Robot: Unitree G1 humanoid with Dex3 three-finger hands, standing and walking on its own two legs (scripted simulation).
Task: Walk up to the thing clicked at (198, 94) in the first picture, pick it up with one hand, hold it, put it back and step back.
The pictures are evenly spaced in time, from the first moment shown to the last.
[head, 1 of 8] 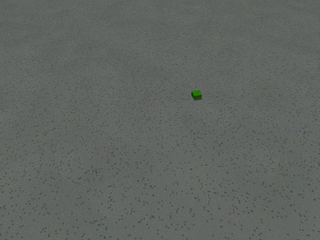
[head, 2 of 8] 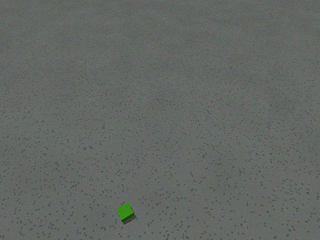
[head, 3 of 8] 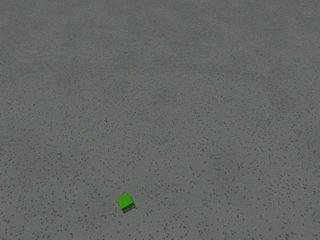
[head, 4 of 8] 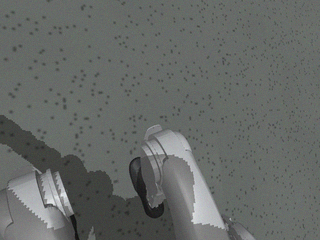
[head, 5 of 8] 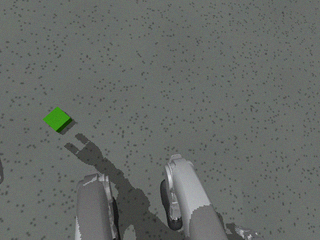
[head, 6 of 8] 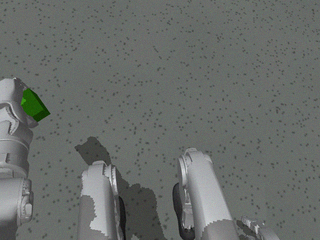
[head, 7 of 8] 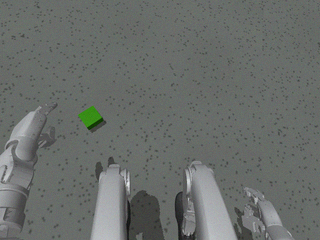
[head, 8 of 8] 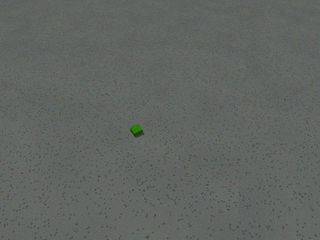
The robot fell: no
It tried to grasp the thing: yes
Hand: left
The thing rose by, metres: 0.67
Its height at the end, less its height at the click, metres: +0.00
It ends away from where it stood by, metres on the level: 0.02
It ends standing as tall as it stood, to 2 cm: yes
